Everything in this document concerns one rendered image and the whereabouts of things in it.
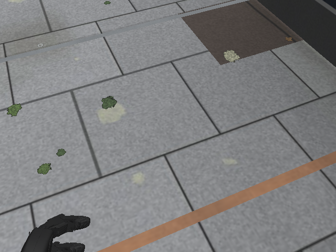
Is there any left robot hand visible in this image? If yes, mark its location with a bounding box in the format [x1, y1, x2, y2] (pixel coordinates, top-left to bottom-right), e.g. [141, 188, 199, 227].
[21, 214, 90, 252]

